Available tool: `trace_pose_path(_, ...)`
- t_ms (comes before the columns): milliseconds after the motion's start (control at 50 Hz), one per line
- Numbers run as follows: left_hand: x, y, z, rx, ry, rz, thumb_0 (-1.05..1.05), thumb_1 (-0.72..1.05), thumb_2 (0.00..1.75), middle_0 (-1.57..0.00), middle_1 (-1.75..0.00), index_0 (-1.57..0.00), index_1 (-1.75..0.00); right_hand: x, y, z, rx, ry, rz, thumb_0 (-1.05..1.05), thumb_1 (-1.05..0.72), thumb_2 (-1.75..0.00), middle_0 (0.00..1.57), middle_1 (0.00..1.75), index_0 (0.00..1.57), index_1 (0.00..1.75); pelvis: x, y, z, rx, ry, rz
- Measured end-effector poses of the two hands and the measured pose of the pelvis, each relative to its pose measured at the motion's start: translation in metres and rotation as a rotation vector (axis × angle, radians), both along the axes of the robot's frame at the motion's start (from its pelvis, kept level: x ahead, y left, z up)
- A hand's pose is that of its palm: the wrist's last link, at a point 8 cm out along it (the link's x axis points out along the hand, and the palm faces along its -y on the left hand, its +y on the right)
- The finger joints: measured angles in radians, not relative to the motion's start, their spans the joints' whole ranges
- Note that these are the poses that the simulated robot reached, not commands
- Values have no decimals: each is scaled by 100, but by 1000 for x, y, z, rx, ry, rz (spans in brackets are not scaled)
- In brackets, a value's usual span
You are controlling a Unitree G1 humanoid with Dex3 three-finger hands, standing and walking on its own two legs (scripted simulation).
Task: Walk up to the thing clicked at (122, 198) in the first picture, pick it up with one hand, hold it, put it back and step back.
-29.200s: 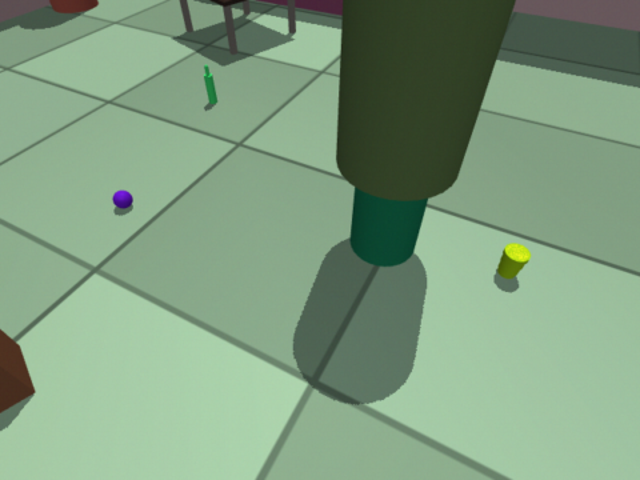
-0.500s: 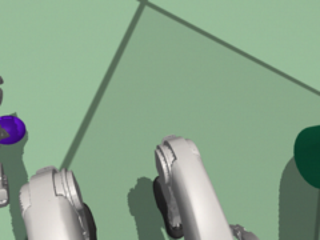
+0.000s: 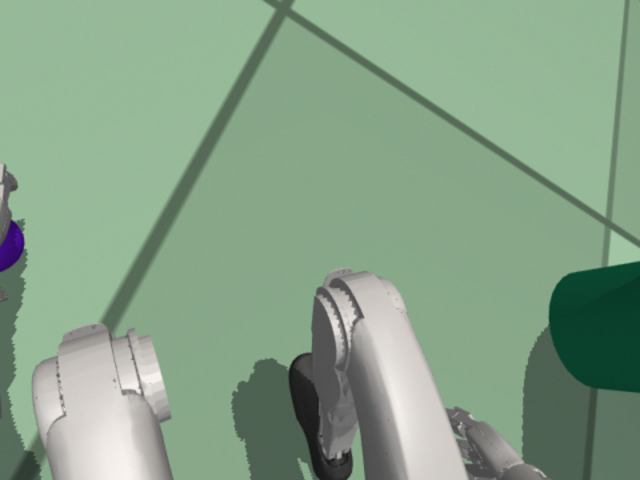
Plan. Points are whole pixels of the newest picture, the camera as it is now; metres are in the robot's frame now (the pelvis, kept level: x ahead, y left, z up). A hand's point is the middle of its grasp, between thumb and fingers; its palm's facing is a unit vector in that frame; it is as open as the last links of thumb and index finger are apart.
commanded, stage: rest palm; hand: left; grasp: from above
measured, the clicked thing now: out of the picture +0.45 +0.31 -0.26
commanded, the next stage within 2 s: close in 1.18 s
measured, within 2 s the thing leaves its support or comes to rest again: neither
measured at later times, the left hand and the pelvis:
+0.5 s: hand out of the picture +0.43 +0.30 -0.23, palm faces -0.47 -0.18 -0.86, open 14.2 cm; pelvis +0.01 +0.00 +0.00, yaw -2 degrees
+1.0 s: hand (1, 246) +0.44 +0.29 -0.25, palm faces -0.43 -0.13 -0.89, open 14.0 cm; pelvis +0.00 +0.01 -0.01, yaw -4 degrees
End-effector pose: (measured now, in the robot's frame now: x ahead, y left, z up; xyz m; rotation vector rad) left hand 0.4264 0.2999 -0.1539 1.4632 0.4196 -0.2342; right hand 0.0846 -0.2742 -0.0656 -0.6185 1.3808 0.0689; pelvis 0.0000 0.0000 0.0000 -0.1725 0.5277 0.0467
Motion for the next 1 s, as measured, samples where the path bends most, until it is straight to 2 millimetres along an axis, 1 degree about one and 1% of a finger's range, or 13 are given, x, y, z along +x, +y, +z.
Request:
trace_pose_path(80,10,-1,-3,34,5,42,0,-50,97,-7,-100,-8,-100,-8,4,-7,38,23,1,0,-89,-90,20,29,20,30,1,0,-3,-1,6,-8)
trace_pose_path(220,27,-1,-8,50,52,117,0,-50,96,-7,-101,-8,-100,-30,15,-18,114,79,-20,0,-89,-90,20,30,20,30,5,-1,-5,-2,12,-24)
trace_pose_path(280,27,0,-12,36,84,137,0,-49,95,-7,-101,-8,-100,-37,20,-19,138,103,-30,0,-89,-90,20,30,20,30,7,-2,-3,-2,15,-28)
trace_pose_path(360,22,1,-18,7,116,144,1,-50,95,-7,-102,-8,-101,-41,23,-17,145,127,-35,0,-89,-90,20,30,20,30,8,-3,0,-4,13,-30)
trace_pose_path(520,11,7,-23,-35,91,94,0,-51,96,-7,-100,-8,-100,-40,12,-3,88,137,0,0,-90,-90,20,30,20,30,6,-2,-1,-15,-19,-30)
trace_pose_path(660,7,3,-23,-30,47,33,0,-51,97,-8,-99,-8,-99,-30,6,5,44,92,50,0,-89,-90,20,30,20,30,2,2,-5,-32,-42,-33)
trace_pose_path(820,8,-4,-29,6,36,24,0,-49,96,-8,-100,-9,-99,-23,14,5,75,65,97,0,-89,-90,20,30,20,30,1,6,-6,-43,-42,-35)
trace_pose_path(1000,17,-7,-37,11,45,91,0,-48,93,-7,-102,-9,-101,-25,27,2,142,69,114,0,-90,-90,20,30,20,30,2,6,-7,-47,-40,-42)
